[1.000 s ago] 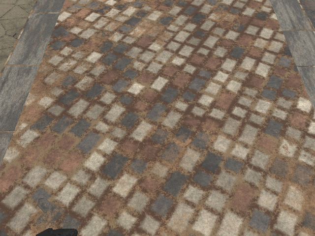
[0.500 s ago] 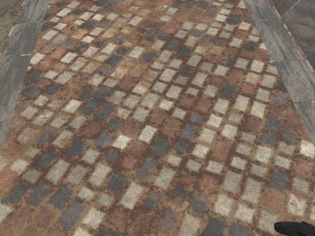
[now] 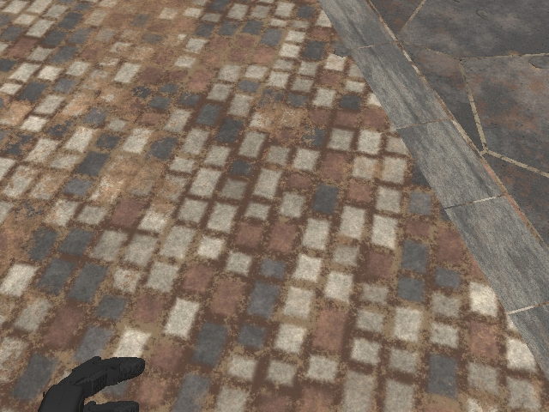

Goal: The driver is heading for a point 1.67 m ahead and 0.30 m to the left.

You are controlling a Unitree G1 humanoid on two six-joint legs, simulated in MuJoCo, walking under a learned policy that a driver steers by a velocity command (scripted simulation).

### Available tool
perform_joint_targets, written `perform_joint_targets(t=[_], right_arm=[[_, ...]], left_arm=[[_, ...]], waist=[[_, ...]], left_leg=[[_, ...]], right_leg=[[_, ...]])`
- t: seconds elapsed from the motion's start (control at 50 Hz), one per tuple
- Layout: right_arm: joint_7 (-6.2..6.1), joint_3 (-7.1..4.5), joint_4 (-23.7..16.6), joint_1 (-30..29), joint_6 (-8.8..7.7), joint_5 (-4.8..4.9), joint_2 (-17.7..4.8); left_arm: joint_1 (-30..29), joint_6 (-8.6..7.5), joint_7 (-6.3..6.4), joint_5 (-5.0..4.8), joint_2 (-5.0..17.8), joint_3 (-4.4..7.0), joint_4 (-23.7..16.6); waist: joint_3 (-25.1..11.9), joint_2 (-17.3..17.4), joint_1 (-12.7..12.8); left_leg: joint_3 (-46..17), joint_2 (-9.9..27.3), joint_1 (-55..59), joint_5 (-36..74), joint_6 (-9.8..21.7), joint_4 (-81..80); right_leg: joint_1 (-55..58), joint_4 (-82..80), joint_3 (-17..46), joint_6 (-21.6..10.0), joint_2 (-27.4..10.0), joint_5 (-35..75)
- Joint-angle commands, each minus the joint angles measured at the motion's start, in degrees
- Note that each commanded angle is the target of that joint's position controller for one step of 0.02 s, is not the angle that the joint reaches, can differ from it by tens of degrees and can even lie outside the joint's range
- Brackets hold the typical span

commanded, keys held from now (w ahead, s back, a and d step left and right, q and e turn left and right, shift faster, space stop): w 0.96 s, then w+q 0.04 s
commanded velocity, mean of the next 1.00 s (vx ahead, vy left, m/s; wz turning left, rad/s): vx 0.50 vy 0.00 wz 0.00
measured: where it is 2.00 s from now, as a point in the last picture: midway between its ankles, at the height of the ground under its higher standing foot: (207, 192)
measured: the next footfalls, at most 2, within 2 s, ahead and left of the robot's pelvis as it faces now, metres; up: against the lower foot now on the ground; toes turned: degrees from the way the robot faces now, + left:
right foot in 0.02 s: +0.19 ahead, -0.12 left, +0.00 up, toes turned -1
left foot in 0.56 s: +0.48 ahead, +0.12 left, +0.00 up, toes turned +2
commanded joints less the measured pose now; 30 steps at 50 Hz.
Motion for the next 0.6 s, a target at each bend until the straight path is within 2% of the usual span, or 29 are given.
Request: perform_joint_targets(t=[0.02,0.04,0.06,0.08,0.1,0.12,0.14,0.16,0.18,0.22,0.28,0.36,0.42,0.46,0.5,0.52,0.54,0.56,0.58,0.6], right_arm=[[-0.7,-2.06,-2.77,-1.98,0.16,-0.08,-9.62],[-0.85,-0.71,-4.46,-2.05,-0.05,-1.71,-6.5],[-0.37,1.1,-4.99,5.62,-1.22,-1.26,-0.39],[0.05,-0.21,-4.34,1.55,-2.14,-0.17,-6.5],[0.36,-0.93,-6.26,-4.16,-2.72,0.88,-8.65],[0.18,-0.77,-6.83,-7.12,-2.9,0.48,-7.93],[0.1,-0.97,-7.0,-8.22,-2.78,-0.47,-7.47],[0.17,-1.04,-6.71,-6.94,-2.29,-0.61,-6.78],[0.14,-0.9,-6.22,-5.72,-1.7,-0.52,-5.69],[-0.09,-0.62,-6.16,-6.07,-0.68,-0.79,-4.14],[-0.15,-0.32,-7.9,-12.03,-0.49,-1.36,-3.36],[0.67,0.31,-9.58,-19.85,-1.34,-1.04,-2.03],[1.47,0.41,-11.29,-24.81,-1.77,-0.56,-2.3],[2.1,0.29,-12.36,-26.59,-2.03,-0.43,-2.89],[2.53,-0.02,-12.51,-25.7,-2.28,-0.51,-3.86],[2.54,-0.42,-11.97,-23.38,-2.39,-0.59,-4.73],[2.31,-1.3,-10.38,-17.83,-2.44,-0.76,-6.13],[1.75,-2.73,-7.72,-8.73,-2.39,-0.97,-9.09],[1.24,-4.03,-6.66,-0.7,-2.22,-2.15,-14.63],[1.52,-3.9,-5.5,1.94,-1.84,-1.21,-14.01]], left_arm=[[11.11,-0.86,0.51,0.45,9.9,4.17,-0.6],[21.91,-0.53,1.21,1.09,14.12,5.31,1.19],[23.22,-0.31,0.81,0.97,17.3,5.74,2.22],[23.38,-0.16,0.82,0.33,11.67,4.39,1.9],[19.59,-0.2,0.96,0.25,10.15,3.66,1.81],[15.93,-0.19,0.93,0.57,9.6,3.33,1.56],[13.45,-0.28,0.71,1.01,8.46,3.03,1.54],[12.11,-0.59,0.63,1.47,7.5,2.74,1.54],[11.49,-0.89,0.55,1.27,7.02,2.71,1.82],[11.75,-1.59,0.62,0.72,7.72,2.95,3.02],[13.64,-1.53,1.33,0.77,9.26,3.4,4.84],[16.77,-0.93,1.93,0.25,10.62,3.6,6.98],[20.2,-0.27,2.08,-0.14,11.42,3.79,9.19],[21.19,0.38,2.29,-0.31,11.72,3.95,10.35],[21.02,1.01,2.61,-0.42,12.29,4.21,11.09],[20.31,1.31,2.75,-0.41,12.71,4.32,11.19],[19.15,1.64,2.9,-0.41,12.74,4.24,11.14],[19.3,1.81,3.09,0.07,11.02,3.51,10.82],[23.46,1.12,2.94,0.9,6.3,1.81,8.87],[26.29,-0.05,2.63,0.79,3.52,0.83,9.61]], waist=[[-7.55,5.54,10.24],[-16.6,-1.06,14.04],[-23.07,-16.24,9.75],[-20.41,-9.84,12.44],[-12.0,-6.79,11.95],[-7.42,-2.32,10.21],[-4.4,-1.16,8.55],[-3.99,-2.55,6.59],[-3.89,-3.16,5.6],[-2.57,-2.98,4.78],[-0.12,-1.42,5.94],[1.47,-1.32,8.83],[2.53,-1.3,10.66],[2.98,-1.7,10.61],[2.16,-2.45,9.37],[0.7,-3.12,7.86],[-2.63,-3.05,4.54],[-9.02,-1.7,0.78],[-18.82,7.71,0.3],[-23.86,17.42,0.77]], left_leg=[[-3.72,11.61,-4.52,46.68,6.21,15.5],[-1.31,8.21,-16.39,30.55,4.06,33.51],[-2.14,-1.71,-38.17,-9.47,0.85,51.76],[-8.07,0.99,-44.74,-11.73,1.35,57.39],[-6.66,3.57,-47.65,-6.5,1.8,57.51],[-4.99,6.04,-45.91,-1.41,1.55,55.05],[-4.67,7.47,-43.96,1.55,1.04,52.12],[-5.12,8.78,-40.4,3.58,0.71,50.46],[-4.97,9.09,-38.38,4.5,0.23,48.98],[-4.23,9.47,-38.14,6.37,-0.86,45.75],[-3.99,9.84,-41.53,14.9,-2.03,36.67],[-2.06,7.69,-38.66,26.0,-1.78,22.59],[-1.65,6.49,-38.59,26.57,-1.12,17.56],[-1.97,6.02,-39.51,23.46,0.16,15.13],[-1.5,5.21,-37.36,19.18,1.68,13.4],[-0.37,4.03,-33.38,17.22,2.58,12.67],[1.51,2.19,-25.12,17.31,3.93,11.03],[0.55,3.29,-11.07,19.03,5.96,12.11],[-18.94,17.37,11.81,17.62,13.0,13.53],[-39.74,23.72,20.69,6.72,18.13,5.01]], right_leg=[[20.48,-2.07,-1.91,-4.1,1.81,-0.46],[38.23,0.49,10.21,-8.05,-9.19,2.31],[54.62,-5.77,36.7,-16.72,-20.64,-11.01],[52.62,-10.03,39.79,-14.94,-19.34,-19.45],[45.42,-11.43,31.67,-12.89,-17.51,-17.49],[37.4,-12.74,25.78,-12.01,-15.26,-10.76],[31.22,-14.4,21.8,-11.91,-13.47,-4.95],[27.19,-15.97,18.99,-11.68,-12.03,-1.5],[24.95,-17.59,16.98,-11.89,-11.15,-0.29],[21.8,-19.87,13.42,-12.54,-10.69,2.44],[21.67,-21.82,9.57,-12.25,-9.9,4.07],[22.42,-22.1,4.79,-9.92,-7.98,3.18],[26.57,-20.67,5.09,-9.68,-9.86,2.1],[30.65,-18.58,5.79,-9.07,-11.7,3.76],[33.76,-15.77,6.24,-8.05,-12.92,8.19],[34.45,-12.94,5.81,-7.35,-12.64,14.55],[33.72,-6.46,3.97,-6.14,-10.78,23.33],[28.64,4.74,1.55,-4.32,-7.68,23.63],[9.37,26.06,-1.64,-0.69,-1.61,5.66],[-5.11,38.59,3.27,1.07,5.54,-31.54]])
